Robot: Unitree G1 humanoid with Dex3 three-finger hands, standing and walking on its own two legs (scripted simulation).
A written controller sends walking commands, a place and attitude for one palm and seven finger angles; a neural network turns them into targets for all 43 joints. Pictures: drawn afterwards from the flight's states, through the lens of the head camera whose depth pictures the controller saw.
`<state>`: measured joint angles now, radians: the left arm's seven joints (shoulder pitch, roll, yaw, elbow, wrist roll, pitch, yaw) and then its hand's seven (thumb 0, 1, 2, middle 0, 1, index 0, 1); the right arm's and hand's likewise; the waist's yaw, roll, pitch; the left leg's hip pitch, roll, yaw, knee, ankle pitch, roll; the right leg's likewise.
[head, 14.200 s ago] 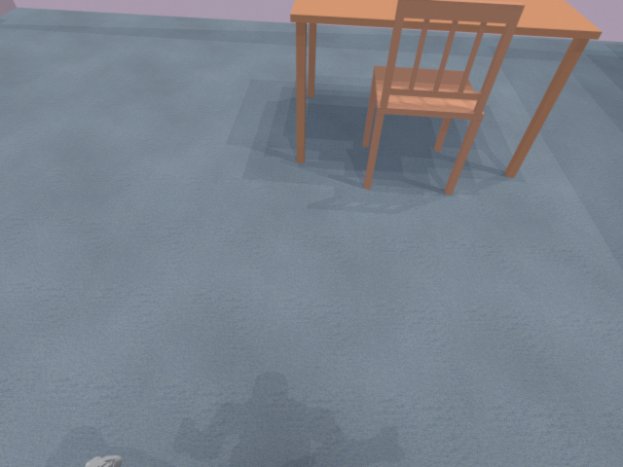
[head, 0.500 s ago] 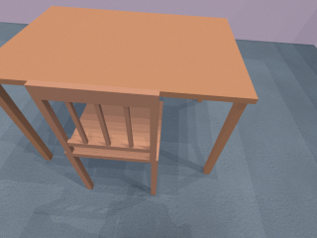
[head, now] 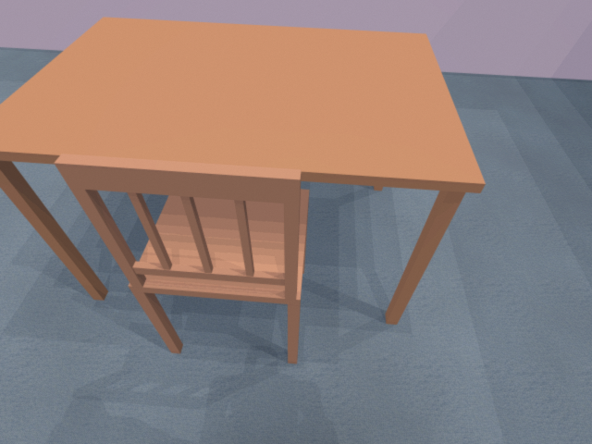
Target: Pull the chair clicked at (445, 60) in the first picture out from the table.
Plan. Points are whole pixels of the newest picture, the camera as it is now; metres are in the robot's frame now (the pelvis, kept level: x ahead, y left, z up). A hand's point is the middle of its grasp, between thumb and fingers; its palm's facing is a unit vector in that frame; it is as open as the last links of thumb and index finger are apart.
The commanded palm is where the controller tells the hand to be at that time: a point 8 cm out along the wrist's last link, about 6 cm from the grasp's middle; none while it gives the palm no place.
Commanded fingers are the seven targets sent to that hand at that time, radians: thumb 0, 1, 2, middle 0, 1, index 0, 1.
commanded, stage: look again from close up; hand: left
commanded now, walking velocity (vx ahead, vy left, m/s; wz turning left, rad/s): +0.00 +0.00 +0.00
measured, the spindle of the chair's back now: (198, 235) +0.52 +0.23 -0.11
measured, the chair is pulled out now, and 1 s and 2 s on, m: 0.00 0.00 0.00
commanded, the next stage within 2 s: raise the hand toward the chair's back in 1.32 s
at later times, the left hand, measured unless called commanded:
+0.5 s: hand out of the picture -0.01 +0.13 -0.18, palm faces +0.03 -0.99 -0.15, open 7.3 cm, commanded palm none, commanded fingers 0.00 0.90 0.90 -0.20 -0.30 -0.20 -0.30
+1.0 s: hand out of the picture +0.01 +0.13 -0.17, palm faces +0.02 -0.99 -0.15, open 7.3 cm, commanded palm none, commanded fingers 0.00 0.90 0.90 -0.20 -0.30 -0.20 -0.30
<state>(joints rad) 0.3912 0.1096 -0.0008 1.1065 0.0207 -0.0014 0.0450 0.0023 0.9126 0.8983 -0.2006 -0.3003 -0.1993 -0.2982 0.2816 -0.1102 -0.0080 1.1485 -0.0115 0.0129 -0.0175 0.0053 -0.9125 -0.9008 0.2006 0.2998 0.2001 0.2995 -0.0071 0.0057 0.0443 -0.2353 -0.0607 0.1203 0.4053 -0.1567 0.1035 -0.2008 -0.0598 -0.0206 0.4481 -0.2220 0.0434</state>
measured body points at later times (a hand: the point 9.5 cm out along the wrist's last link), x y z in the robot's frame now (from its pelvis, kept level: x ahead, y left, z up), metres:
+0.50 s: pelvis +0.01 -0.02 +0.00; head +0.02 -0.02 +0.45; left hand -0.01 +0.18 -0.16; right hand +0.00 -0.23 -0.16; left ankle +0.05 +0.05 -0.74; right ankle +0.01 -0.15 -0.74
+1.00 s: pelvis +0.03 -0.02 +0.00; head +0.04 -0.02 +0.45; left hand +0.01 +0.18 -0.16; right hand +0.01 -0.23 -0.16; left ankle +0.05 +0.05 -0.74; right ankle +0.01 -0.15 -0.74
